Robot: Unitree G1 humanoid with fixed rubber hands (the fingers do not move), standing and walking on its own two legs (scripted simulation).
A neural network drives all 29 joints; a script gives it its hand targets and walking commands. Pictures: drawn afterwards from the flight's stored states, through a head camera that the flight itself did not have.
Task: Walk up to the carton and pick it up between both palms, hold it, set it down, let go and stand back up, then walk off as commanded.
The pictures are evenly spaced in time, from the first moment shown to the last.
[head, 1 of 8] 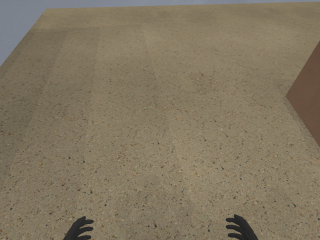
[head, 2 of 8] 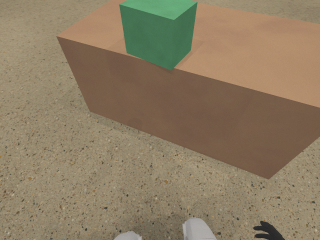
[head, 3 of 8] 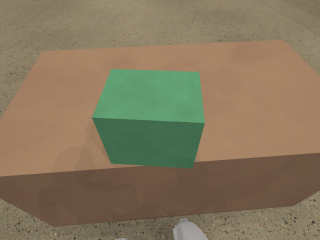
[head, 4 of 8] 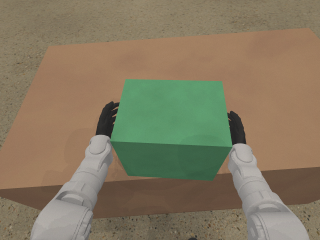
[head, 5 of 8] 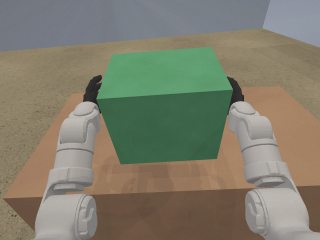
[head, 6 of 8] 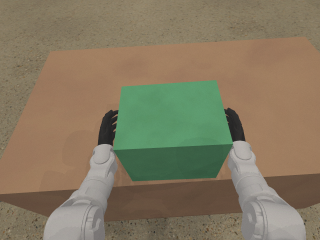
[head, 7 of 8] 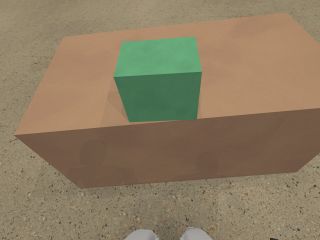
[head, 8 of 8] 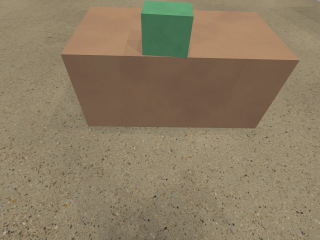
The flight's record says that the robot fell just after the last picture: no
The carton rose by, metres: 0.23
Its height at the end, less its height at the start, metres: +0.00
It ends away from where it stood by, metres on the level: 0.01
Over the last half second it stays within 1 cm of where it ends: yes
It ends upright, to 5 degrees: yes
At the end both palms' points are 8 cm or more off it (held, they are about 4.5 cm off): yes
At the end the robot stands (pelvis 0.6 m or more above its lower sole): yes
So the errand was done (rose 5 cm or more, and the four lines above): yes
